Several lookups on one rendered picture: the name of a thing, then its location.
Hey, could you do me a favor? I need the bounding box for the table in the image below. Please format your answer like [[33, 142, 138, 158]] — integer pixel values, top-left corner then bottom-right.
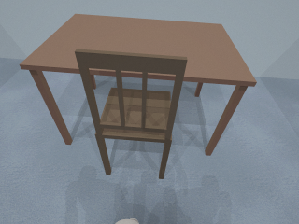
[[20, 13, 257, 156]]

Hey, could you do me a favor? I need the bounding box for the chair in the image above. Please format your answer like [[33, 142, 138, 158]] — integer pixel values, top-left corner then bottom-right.
[[75, 49, 188, 179]]

